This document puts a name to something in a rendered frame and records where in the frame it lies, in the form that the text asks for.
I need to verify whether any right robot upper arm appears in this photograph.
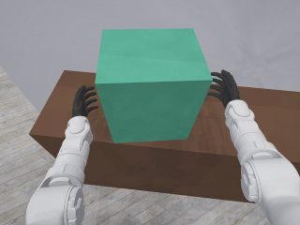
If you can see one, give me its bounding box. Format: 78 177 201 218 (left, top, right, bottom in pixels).
241 157 300 225

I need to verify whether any robot left hand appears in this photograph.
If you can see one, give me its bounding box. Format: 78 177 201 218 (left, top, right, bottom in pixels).
72 85 98 118

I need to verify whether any left robot upper arm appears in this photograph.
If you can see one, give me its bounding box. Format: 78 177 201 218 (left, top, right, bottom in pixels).
25 185 85 225

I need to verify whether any pedestal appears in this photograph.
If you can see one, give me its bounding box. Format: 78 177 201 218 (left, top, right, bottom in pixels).
29 70 300 203

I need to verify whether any carton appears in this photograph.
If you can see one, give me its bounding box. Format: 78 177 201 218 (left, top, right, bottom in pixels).
95 28 213 143

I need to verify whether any robot right hand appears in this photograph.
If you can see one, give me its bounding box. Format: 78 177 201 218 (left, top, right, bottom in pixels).
207 69 240 109

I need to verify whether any robot right forearm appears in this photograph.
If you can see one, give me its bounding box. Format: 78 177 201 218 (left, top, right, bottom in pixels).
224 99 300 184

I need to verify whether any robot left forearm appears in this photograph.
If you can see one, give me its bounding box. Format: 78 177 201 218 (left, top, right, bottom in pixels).
25 116 94 224

